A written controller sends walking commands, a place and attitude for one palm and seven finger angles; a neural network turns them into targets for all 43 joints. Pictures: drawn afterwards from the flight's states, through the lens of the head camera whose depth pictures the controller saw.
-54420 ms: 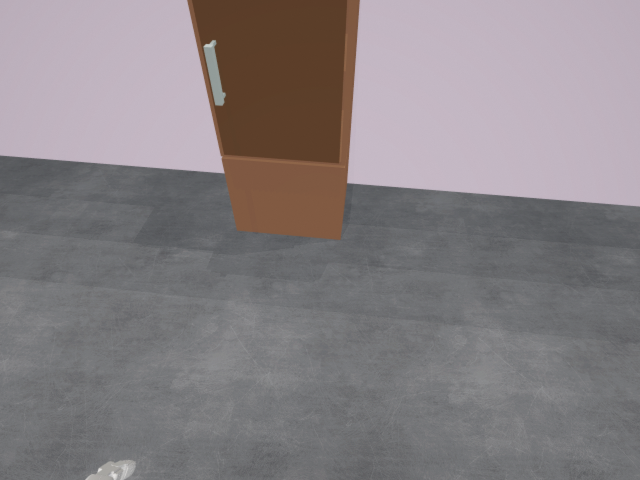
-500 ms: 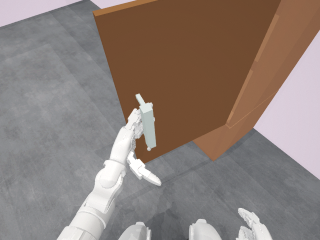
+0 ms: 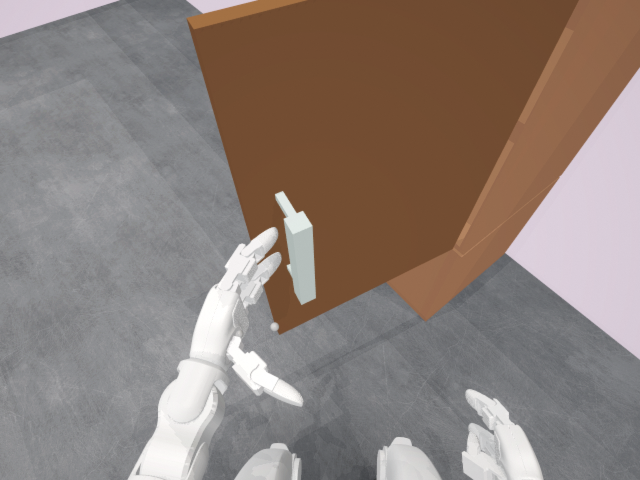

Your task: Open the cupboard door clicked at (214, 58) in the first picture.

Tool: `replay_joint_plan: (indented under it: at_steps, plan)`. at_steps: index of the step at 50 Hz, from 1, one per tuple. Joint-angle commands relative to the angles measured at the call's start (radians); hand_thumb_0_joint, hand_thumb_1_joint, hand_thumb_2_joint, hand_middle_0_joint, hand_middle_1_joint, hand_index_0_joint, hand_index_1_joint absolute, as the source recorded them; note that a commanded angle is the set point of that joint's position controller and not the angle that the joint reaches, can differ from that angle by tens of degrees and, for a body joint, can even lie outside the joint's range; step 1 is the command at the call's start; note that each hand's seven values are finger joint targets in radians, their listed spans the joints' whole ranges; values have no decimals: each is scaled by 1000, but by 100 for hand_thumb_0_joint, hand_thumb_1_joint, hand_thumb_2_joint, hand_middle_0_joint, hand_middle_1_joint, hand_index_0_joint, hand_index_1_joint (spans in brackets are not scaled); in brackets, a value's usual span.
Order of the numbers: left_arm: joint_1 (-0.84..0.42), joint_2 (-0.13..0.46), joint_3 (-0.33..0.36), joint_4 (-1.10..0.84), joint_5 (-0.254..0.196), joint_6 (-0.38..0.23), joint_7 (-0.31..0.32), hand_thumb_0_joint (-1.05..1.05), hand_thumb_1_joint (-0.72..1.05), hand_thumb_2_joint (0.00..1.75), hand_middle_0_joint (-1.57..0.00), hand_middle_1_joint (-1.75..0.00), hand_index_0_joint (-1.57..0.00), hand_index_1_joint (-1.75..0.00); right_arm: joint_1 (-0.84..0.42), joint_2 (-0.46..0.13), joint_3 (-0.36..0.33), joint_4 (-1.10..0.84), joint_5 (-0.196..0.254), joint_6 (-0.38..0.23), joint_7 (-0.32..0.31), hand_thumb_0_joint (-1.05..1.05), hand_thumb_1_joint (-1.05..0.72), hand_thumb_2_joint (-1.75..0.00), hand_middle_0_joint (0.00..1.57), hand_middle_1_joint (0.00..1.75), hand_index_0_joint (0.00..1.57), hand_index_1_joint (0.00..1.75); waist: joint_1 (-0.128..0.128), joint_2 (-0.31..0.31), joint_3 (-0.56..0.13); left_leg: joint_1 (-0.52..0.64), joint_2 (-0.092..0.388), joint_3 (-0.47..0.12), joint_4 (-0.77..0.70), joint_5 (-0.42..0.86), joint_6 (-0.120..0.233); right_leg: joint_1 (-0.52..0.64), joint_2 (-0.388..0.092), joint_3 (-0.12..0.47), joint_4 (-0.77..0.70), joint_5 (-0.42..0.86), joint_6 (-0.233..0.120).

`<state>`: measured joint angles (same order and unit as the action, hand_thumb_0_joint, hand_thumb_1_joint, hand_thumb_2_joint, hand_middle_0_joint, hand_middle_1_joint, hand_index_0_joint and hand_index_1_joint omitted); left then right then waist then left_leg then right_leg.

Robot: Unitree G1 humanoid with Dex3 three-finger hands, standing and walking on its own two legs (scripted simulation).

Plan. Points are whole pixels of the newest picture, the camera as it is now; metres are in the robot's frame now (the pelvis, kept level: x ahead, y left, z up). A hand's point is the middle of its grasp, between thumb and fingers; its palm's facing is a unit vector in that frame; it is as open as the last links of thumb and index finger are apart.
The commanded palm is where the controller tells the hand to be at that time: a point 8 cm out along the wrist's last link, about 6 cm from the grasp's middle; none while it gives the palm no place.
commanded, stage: slide the hand sideways off the handle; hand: left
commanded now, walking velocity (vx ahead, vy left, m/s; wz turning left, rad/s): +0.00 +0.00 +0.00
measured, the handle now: (295, 251) +0.39 +0.06 +0.05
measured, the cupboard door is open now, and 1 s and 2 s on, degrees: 79 79 79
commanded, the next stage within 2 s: draw the hand back to the body in 0.48 s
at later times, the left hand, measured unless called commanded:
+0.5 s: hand (235, 354) +0.25 +0.11 +0.04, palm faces -0.17 -0.98 -0.04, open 16.3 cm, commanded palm +0.24 +0.17 +0.05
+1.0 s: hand (177, 363) +0.22 +0.15 +0.11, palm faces -0.14 -0.99 -0.07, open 16.3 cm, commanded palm +0.20 +0.21 +0.12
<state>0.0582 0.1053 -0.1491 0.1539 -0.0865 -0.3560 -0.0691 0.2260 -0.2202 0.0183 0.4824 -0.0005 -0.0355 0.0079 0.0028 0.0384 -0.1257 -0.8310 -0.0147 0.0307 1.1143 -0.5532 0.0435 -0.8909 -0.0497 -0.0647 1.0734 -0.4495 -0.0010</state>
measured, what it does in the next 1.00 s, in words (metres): stands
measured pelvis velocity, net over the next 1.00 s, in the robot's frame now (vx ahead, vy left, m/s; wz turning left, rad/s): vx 0.01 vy -0.01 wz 0.01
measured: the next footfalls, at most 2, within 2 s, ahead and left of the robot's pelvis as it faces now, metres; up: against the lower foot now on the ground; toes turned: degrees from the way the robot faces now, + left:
none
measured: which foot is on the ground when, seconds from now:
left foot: down 0.00-1.00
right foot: down 0.00-1.00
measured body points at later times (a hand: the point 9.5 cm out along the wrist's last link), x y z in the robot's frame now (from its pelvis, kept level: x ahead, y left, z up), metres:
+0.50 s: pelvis +0.01 -0.02 -0.01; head +0.08 -0.02 +0.44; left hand +0.26 +0.17 +0.04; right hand +0.20 -0.25 -0.09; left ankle -0.01 +0.09 -0.66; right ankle +0.04 -0.13 -0.66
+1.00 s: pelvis +0.01 -0.01 +0.02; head +0.03 -0.02 +0.47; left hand +0.22 +0.20 +0.11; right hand +0.19 -0.24 -0.04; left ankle -0.01 +0.09 -0.66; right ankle +0.04 -0.13 -0.66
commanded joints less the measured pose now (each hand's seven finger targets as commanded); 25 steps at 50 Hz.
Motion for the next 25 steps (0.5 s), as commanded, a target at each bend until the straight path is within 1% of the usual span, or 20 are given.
replay_joint_plan:
  at_steps: [1, 2, 3, 4, 5, 6, 9, 11, 12, 13, 14, 15, 17, 18, 19, 20, 21, 22, 23, 25]
  plan:
    - [-90, 17, 26, -249, -10, -50, -34, 0, -50, 30, -15, -30, -15, -30, -17, -122, -49, -153, 8, -63, -12, 0, -90, -90, 20, 30, 20, 30, -19, -77, -287, 112, 4, -78, -179, 339, -45, 240, 41, 7, -97, 257, -38]
    - [-94, 18, 22, -249, -7, -41, -41, 0, -50, 30, -15, -30, -15, -30, -18, -122, -50, -154, 9, -63, -13, 0, -90, -90, 20, 30, 20, 30, -27, -71, -274, 106, 3, -77, -175, 325, -44, 225, 41, 7, -98, 248, -36]
    - [-92, 23, 26, -255, -6, -34, -48, 0, -50, 30, -15, -30, -15, -30, -17, -122, -49, -156, 10, -63, -14, 0, -90, -90, 20, 30, 20, 30, -27, -76, -259, 97, 1, -78, -175, 312, -44, 223, 40, 6, -98, 238, -36]
    - [-77, 46, 48, -250, -6, -27, -51, 0, -50, 30, -15, -30, -15, -30, -18, -125, -49, -157, 9, -63, -17, 0, -90, -90, 20, 30, 20, 30, -20, -82, -266, 84, -1, -75, -167, 311, -39, 228, 41, 12, -98, 242, -37]
    - [-80, 59, 62, -264, -5, -26, -56, 0, -50, 30, -15, -30, -15, -30, -19, -124, -50, -157, 8, -65, -18, 0, -90, -90, 20, 30, 20, 30, -22, -70, -270, 88, -1, -74, -165, 309, -41, 226, 40, 11, -94, 242, -37]
    - [-46, 60, 70, -279, -12, -24, -62, 0, -50, 30, -15, -30, -15, -30, -18, -121, -49, -165, 8, -66, -19, 0, -90, -90, 20, 30, 20, 30, -9, -64, -285, 92, -3, -72, -166, 329, -42, 245, 39, 12, -90, 260, -39]
    - [31, 91, 111, -347, -40, -25, -78, 0, -50, 30, -15, -30, -15, -30, -21, -118, -49, -181, 10, -72, -22, 0, -90, -90, 20, 30, 20, 30, 8, -43, -335, 105, -7, -64, -153, 385, -42, 285, 40, 19, -84, 316, -41]
    - [45, 105, 132, -367, -57, -32, -86, 0, -50, 30, -15, -30, -15, -30, -22, -115, -48, -181, 11, -75, -25, 0, -90, -90, 20, 30, 20, 30, 3, -49, -321, 89, -7, -58, -146, 362, -40, 289, 41, 24, -88, 315, -37]
    - [41, 96, 122, -371, -58, -37, -91, 0, -50, 30, -15, -30, -15, -30, -21, -116, -46, -181, 11, -78, -27, 0, -90, -90, 20, 30, 20, 30, -8, -62, -300, 79, -8, -61, -146, 342, -40, 280, 41, 22, -90, 300, -36]
    - [37, 95, 118, -374, -61, -41, -96, 0, -50, 30, -15, -30, -15, -30, -24, -115, -45, -182, 11, -81, -28, 0, -90, -90, 20, 30, 20, 30, -14, -54, -278, 67, -8, -61, -144, 316, -38, 265, 42, 22, -93, 276, -35]
    - [33, 110, 130, -356, -62, -41, -100, 0, -50, 30, -15, -30, -15, -30, -23, -120, -45, -176, 12, -83, -32, 0, -90, -90, 20, 30, 20, 30, -24, -81, -258, 48, -7, -63, -133, 299, -33, 252, 46, 26, -98, 258, -35]
    - [25, 122, 144, -356, -65, -47, -107, 0, -50, 30, -15, -30, -15, -30, -27, -123, -45, -175, 10, -86, -34, 0, -90, -90, 20, 30, 20, 30, -23, -72, -252, 32, -9, -59, -128, 276, -33, 252, 43, 33, -100, 241, -33]
    - [46, 127, 148, -343, -72, -48, -128, 0, -50, 30, -15, -30, -15, -30, -21, -126, -46, -174, 11, -93, -38, 0, -90, -90, 20, 30, 20, 30, -28, -58, -250, 24, -11, -56, -119, 251, -31, 240, 43, 37, -105, 215, -32]
    - [45, 149, 173, -338, -78, -48, -138, 0, -50, 30, -15, -30, -15, -30, -15, -131, -47, -171, 12, -95, -41, 0, -90, -90, 20, 30, 20, 30, -27, -60, -254, 19, -11, -56, -116, 251, -31, 242, 44, 39, -105, 214, -32]
    - [50, 155, 175, -343, -84, -45, -151, 0, -50, 30, -15, -30, -15, -30, -21, -134, -47, -172, 13, -98, -43, 0, -90, -90, 20, 30, 20, 30, -25, -58, -267, 15, -12, -55, -110, 258, -29, 253, 44, 44, -103, 219, -33]
    - [68, 171, 199, -360, -97, -46, -163, 0, -50, 30, -15, -30, -15, -30, -19, -134, -48, -175, 13, -102, -45, 0, -90, -90, 20, 30, 20, 30, -16, -42, -291, 21, -13, -52, -108, 273, -30, 272, 41, 47, -100, 239, -33]
    - [113, 187, 222, -361, -109, -42, -176, 0, -50, 30, -15, -30, -15, -30, -17, -135, -50, -179, 15, -104, -46, 0, -90, -90, 20, 30, 20, 30, -5, -46, -308, 25, -14, -50, -109, 288, -32, 292, 42, 49, -98, 258, -33]
    - [143, 180, 216, -370, -117, -38, -189, 0, -50, 30, -15, -30, -15, -30, -19, -134, -48, -185, 19, -106, -46, 0, -90, -90, 20, 30, 20, 30, -4, -26, -306, 31, -16, -47, -112, 298, -32, 297, 42, 48, -100, 270, -33]
    - [118, 174, 203, -404, -125, -37, -198, 0, -50, 30, -15, -30, -15, -30, -19, -133, -47, -189, 19, -110, -46, 0, -90, -90, 20, 30, 20, 30, -12, -22, -321, 42, -15, -49, -111, 311, -31, 294, 42, 43, -96, 284, -31]
    - [124, 170, 202, -406, -139, -29, -206, 0, -50, 30, -15, -30, -15, -30, -18, -136, -45, -189, 20, -117, -48, 0, -90, -90, 20, 30, 20, 30, -21, -37, -301, 27, -13, -50, -104, 309, -31, 288, 42, 45, -101, 278, -28]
